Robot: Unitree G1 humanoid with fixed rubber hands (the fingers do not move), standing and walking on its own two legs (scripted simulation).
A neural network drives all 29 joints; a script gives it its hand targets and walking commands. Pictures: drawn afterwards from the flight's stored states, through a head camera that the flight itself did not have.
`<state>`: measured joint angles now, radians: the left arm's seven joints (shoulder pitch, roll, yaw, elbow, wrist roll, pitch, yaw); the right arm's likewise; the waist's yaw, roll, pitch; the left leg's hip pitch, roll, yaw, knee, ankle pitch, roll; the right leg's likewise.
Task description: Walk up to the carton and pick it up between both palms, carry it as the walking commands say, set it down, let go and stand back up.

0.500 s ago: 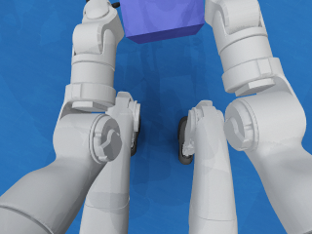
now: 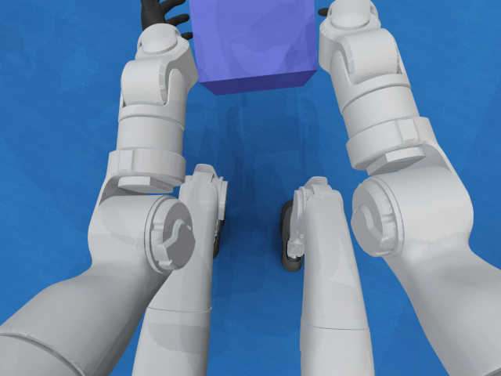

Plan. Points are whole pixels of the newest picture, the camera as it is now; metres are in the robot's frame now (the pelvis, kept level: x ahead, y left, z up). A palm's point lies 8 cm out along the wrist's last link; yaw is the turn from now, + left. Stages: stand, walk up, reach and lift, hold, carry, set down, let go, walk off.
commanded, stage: reach and lift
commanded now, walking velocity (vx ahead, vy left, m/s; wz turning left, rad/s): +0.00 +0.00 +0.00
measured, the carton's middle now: (252, 18) +0.57 +0.06 -0.11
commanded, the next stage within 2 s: none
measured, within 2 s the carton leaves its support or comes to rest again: neither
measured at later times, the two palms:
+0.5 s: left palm (141, 19) +0.48 +0.16 +0.04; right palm out of the picture +0.52 -0.06 +0.05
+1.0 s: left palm (102, 1) +0.45 +0.16 +0.11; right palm out of the picture +0.48 -0.06 +0.13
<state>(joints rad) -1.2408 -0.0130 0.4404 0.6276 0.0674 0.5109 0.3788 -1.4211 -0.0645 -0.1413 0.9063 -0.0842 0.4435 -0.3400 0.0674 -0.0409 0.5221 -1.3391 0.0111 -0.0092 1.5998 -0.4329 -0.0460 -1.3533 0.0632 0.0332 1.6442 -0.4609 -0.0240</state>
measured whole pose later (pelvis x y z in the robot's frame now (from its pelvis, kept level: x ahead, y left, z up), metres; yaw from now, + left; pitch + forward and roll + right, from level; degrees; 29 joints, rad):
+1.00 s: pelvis +0.02 +0.00 +0.11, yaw +0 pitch +5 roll +1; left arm -0.99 -0.08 0.42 0.74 0.14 0.50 0.33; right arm -1.11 0.05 -0.25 0.93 -0.14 0.43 -0.32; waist 0.07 -0.04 0.29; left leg -0.92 0.01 -0.02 1.15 -0.32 -0.04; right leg -0.93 0.06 0.04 1.18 -0.34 -0.02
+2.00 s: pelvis +0.11 +0.01 +0.20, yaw +0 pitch -6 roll +0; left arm -0.49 -0.23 0.36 0.44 0.27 0.70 0.22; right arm -0.58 0.26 -0.34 0.58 -0.33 0.64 -0.13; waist 0.08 -0.02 0.03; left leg -0.29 0.01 -0.02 0.68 -0.29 -0.03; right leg -0.29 0.04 0.04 0.70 -0.31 -0.02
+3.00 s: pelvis +0.11 +0.01 +0.20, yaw +1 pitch -6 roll +0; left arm -0.61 -0.22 0.38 0.69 0.27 0.68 0.31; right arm -0.63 0.20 -0.37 0.72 -0.35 0.63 -0.19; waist 0.02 -0.02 -0.01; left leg -0.29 0.01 -0.02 0.67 -0.28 -0.02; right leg -0.28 0.04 0.04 0.68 -0.30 -0.01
